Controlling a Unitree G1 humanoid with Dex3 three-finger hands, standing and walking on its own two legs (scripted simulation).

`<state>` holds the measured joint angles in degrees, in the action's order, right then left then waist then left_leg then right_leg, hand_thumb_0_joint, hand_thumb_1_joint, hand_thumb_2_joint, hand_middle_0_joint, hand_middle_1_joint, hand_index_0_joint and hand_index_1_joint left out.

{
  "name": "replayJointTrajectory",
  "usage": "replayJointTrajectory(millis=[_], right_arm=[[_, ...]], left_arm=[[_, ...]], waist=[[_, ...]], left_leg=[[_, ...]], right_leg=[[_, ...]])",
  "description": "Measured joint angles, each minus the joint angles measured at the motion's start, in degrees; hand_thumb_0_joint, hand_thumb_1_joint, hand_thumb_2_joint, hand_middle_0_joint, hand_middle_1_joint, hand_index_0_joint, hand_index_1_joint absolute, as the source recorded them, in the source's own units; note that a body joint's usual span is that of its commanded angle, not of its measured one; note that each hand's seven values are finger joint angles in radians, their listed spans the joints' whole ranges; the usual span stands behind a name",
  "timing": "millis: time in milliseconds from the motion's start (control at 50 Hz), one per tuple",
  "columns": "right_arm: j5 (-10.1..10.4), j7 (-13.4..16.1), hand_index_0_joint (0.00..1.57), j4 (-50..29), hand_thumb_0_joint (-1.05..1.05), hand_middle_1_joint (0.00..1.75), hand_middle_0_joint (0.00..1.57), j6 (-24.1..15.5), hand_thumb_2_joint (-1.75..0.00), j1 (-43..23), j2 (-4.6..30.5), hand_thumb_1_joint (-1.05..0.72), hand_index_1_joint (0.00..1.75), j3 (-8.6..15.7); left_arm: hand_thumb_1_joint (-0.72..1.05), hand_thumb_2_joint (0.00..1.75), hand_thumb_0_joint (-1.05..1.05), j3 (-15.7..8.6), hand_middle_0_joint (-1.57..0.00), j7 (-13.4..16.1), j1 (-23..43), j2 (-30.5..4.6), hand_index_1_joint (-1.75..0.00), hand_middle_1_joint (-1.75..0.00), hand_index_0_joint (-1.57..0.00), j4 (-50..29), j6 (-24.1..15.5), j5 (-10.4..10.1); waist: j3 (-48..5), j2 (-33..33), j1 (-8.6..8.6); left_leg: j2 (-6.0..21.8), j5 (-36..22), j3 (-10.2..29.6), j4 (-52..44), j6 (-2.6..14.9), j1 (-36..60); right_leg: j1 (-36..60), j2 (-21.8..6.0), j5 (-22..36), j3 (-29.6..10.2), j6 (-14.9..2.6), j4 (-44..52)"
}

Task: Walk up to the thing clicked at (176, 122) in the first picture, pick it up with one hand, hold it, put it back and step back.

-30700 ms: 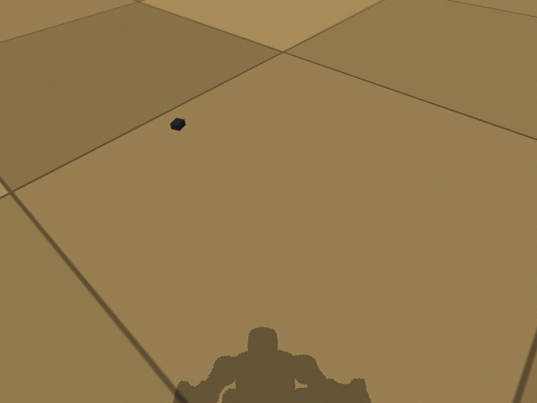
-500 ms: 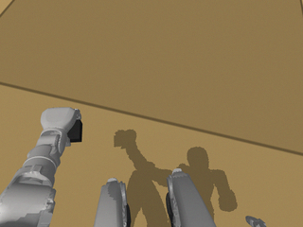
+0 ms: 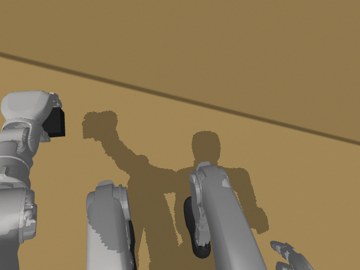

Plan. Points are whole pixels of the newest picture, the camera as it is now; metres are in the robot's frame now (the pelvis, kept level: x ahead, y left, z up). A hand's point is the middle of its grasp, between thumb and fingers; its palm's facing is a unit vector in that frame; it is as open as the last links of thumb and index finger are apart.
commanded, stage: crouch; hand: left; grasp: from above
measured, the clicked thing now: (45, 123) +0.48 +0.26 -0.19
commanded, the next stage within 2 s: lower in 0.76 s
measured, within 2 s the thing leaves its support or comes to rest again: neither
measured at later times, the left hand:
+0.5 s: hand (49, 125) +0.49 +0.27 -0.23, palm faces -0.45 +0.00 -0.90, open 9.0 cm
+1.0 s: hand (52, 125) +0.50 +0.27 -0.27, palm faces -0.48 +0.00 -0.88, open 9.0 cm
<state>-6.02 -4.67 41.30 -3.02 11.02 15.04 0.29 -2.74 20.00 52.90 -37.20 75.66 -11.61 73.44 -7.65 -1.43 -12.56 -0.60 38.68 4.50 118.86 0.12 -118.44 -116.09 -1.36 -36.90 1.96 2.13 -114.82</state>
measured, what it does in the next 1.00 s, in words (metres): lowers itself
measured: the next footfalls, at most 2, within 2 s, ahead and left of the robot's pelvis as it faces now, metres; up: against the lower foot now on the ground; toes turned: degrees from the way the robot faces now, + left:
none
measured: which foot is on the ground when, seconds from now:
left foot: down 0.00-1.00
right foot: down 0.00-1.00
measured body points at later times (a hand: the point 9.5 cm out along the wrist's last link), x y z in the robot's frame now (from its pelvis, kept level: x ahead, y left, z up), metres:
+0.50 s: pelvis -0.01 +0.00 -0.07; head +0.23 +0.06 +0.30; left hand +0.50 +0.26 -0.18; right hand +0.01 -0.28 -0.17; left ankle +0.07 +0.12 -0.40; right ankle +0.09 -0.14 -0.40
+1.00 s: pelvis +0.00 +0.00 -0.10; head +0.26 +0.06 +0.26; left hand +0.52 +0.27 -0.22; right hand +0.00 -0.27 -0.18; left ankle +0.07 +0.12 -0.40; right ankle +0.09 -0.14 -0.40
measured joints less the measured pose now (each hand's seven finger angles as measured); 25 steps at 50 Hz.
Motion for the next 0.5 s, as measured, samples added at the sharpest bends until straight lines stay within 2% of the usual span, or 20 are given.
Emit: replayJointTrajectory(millis=[80,260,400,500], right_arm=[[-0.6,-1.1,0.2,-0.2,0.0,0.3,0.2,0.0,-0.9,-0.4,0.5,-0.9,0.3,0.1],[-1.2,-2.6,0.2,-0.3,0.0,0.3,0.2,0.6,-0.9,-0.5,1.1,-0.91,0.3,-0.4],[-1.8,-3.0,0.2,0.4,0.0,0.3,0.2,1.0,-0.9,-0.1,1.0,-0.91,0.3,-1.8],[-2.2,-2.9,0.2,0.7,0.0,0.3,0.2,1.0,-0.9,0.0,0.7,-0.91,0.3,-3.0]], left_arm=[[0.18,0.23,0.0,-1.0,-0.84,0.1,1.5,-1.5,-0.27,-0.3,-0.87,1.0,-0.2,0.1],[0.18,0.23,0.0,-1.4,-0.83,-1.5,3.7,-4.0,-0.29,-0.33,-0.86,5.0,-1.0,0.0],[0.19,0.21,0.0,-2.2,-0.83,-0.6,5.7,-6.4,-0.29,-0.33,-0.85,7.2,-3.3,2.2],[0.2,0.2,0.0,-1.9,-0.83,1.0,7.4,-8.0,-0.29,-0.32,-0.85,10.2,-3.3,3.4]], waist=[[1.0,0.3,-0.16],[2.7,0.7,-1.23],[3.9,1.4,-2.32],[4.2,1.6,-3.26]], left_leg=[[0.3,0.8,0.5,2.6,-0.16,-1.4],[0.5,1.2,1.0,7.4,-0.2,-4.8],[0.4,0.6,1.7,11.4,-0.04,-8.4],[0.3,0.4,2.0,14.0,0.22,-10.8]], right_leg=[[-1.5,0.4,-0.5,0.3,-0.11,-2.3],[-4.9,0.9,-0.4,0.6,-0.02,-6.6],[-8.0,1.1,0.3,1.0,0.25,-10.1],[-10.0,1.2,0.6,1.2,0.44,-12.1]])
